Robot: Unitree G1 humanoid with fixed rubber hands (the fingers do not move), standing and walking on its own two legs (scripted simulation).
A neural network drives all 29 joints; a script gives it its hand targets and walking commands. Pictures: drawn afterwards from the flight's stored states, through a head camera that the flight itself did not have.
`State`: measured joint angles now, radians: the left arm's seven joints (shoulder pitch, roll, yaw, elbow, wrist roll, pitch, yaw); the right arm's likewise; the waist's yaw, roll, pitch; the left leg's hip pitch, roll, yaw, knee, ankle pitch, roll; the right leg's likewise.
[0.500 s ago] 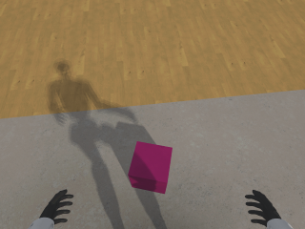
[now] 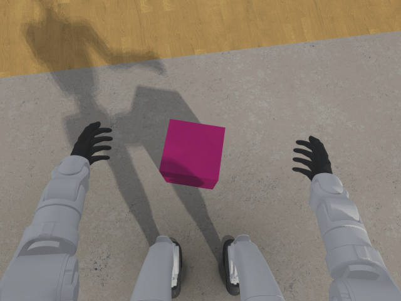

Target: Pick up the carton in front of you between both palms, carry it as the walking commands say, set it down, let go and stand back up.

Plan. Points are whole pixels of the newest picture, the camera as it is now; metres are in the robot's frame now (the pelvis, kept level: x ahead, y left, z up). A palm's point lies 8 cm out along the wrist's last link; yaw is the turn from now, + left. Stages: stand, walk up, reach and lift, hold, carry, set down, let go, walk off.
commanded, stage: reach and lift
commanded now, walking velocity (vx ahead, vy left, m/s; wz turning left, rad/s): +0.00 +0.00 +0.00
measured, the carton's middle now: (193, 157) +0.52 +0.02 -0.57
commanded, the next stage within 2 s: none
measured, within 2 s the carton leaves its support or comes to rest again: neither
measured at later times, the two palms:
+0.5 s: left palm (117, 97) +0.56 +0.20 -0.14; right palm (273, 120) +0.50 -0.18 -0.14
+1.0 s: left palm (138, 140) +0.53 +0.20 -0.38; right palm (251, 150) +0.49 -0.18 -0.37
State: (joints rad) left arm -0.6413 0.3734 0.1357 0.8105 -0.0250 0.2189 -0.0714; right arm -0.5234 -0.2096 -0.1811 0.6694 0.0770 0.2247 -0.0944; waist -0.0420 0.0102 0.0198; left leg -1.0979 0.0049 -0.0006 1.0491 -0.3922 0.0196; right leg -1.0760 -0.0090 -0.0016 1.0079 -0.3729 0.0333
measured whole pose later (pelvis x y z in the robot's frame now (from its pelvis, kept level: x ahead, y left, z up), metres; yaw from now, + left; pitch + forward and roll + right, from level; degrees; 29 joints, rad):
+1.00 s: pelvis -0.02 -0.01 -0.19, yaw -3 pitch +55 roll -5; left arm -1.39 0.47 0.16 1.07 -0.02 0.09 -0.02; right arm -1.20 -0.10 -0.35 0.77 0.05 0.10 -0.19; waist -0.05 -0.02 0.04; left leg -2.13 -0.03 -0.08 1.76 -0.56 -0.02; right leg -2.11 0.05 0.01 1.72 -0.53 0.07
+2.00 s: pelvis -0.07 -0.01 -0.32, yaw -3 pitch +33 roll -5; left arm -1.78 0.51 -0.01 1.31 -0.07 0.17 -0.04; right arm -1.61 -0.11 -0.42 1.03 0.01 0.15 -0.18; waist -0.03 -0.04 0.52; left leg -2.21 -0.03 -0.07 2.23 -0.60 -0.01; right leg -2.18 0.08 0.02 2.16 -0.58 0.09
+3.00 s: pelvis -0.07 -0.02 -0.17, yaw +2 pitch +43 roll -1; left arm -1.13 0.08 0.39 0.73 0.26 0.47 -0.02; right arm -1.04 0.10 -0.57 0.54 -0.23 0.44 -0.08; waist -0.01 -0.03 -0.15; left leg -1.96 -0.06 -0.07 1.67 -0.46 -0.04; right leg -1.94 0.08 0.08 1.66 -0.48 0.08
